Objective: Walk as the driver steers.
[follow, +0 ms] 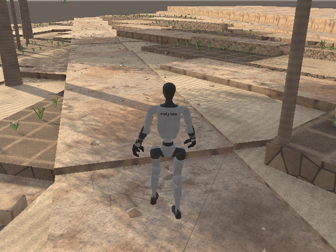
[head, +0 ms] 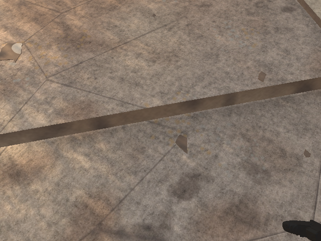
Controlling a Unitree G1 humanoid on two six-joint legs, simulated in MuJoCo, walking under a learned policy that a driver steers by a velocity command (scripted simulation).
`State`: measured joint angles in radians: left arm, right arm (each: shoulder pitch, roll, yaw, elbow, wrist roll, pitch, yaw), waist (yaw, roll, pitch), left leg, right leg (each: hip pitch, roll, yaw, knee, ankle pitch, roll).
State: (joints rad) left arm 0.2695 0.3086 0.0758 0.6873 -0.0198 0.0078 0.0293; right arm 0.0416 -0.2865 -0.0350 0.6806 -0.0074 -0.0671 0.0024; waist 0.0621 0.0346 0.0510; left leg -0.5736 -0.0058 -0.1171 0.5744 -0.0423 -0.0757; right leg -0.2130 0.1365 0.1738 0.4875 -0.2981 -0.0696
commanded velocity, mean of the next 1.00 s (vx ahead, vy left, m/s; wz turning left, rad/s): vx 0.09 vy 0.00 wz -0.16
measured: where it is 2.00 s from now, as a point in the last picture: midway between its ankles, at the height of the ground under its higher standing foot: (197, 195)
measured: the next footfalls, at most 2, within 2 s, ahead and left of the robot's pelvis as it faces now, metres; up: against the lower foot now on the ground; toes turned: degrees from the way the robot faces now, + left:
left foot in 0.04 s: +0.20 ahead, +0.12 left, +0.00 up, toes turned -7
right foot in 0.40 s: +0.11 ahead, -0.11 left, +0.00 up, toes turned -4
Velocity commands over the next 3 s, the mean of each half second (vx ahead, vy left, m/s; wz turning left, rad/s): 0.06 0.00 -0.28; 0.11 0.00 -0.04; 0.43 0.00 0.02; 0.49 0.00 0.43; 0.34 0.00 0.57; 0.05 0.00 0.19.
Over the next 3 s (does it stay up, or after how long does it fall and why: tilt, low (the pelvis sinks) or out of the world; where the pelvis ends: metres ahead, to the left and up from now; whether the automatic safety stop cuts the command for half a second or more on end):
stays up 1.11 0.02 0.07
